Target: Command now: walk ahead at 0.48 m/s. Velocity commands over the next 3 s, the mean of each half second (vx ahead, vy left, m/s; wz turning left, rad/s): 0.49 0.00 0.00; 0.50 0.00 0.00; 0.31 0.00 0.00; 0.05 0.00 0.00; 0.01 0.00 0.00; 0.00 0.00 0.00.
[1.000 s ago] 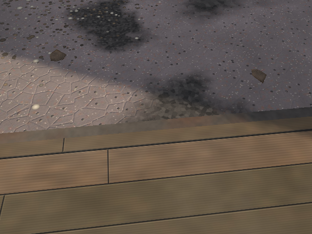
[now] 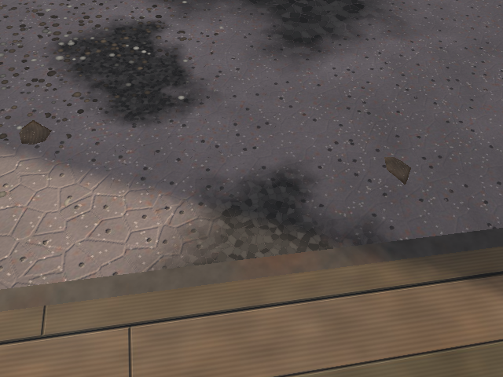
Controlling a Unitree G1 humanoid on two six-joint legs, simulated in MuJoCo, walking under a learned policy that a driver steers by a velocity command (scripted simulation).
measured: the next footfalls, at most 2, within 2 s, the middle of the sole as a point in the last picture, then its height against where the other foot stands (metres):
right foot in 0.12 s outside the picture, level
left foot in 0.66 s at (188, 362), level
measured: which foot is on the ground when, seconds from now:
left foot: down 0.00-0.14, up 0.16-0.64, down 0.66-1.00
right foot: up 0.00-0.10, down 0.12-0.68, up 0.70-1.00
